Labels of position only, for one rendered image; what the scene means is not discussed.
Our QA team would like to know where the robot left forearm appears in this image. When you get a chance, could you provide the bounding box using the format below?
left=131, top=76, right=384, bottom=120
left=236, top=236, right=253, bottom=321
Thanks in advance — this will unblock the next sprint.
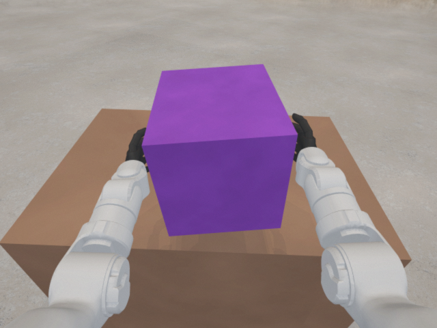
left=48, top=160, right=150, bottom=303

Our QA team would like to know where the robot right hand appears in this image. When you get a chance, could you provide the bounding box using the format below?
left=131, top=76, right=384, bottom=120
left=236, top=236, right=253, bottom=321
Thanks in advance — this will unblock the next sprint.
left=292, top=113, right=317, bottom=162

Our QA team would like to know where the right robot upper arm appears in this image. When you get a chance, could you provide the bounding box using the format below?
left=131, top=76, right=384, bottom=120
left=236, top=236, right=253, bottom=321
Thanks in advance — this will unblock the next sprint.
left=321, top=241, right=437, bottom=328

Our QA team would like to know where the left robot upper arm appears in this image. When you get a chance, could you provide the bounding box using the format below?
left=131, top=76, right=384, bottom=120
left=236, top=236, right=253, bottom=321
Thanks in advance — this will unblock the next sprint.
left=4, top=251, right=130, bottom=328

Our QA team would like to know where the robot right forearm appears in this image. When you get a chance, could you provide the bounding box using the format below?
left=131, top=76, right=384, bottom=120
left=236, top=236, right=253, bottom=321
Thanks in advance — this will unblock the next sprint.
left=296, top=147, right=408, bottom=294

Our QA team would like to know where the robot left hand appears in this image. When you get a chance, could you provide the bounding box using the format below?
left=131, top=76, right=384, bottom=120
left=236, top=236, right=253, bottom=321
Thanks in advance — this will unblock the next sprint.
left=125, top=128, right=149, bottom=173

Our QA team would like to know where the pedestal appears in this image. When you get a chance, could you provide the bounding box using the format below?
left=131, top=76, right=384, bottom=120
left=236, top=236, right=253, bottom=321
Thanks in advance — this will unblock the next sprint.
left=0, top=109, right=412, bottom=328

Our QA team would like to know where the carton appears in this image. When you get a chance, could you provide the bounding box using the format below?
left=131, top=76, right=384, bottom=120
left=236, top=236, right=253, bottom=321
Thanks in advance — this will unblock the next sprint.
left=142, top=64, right=298, bottom=236

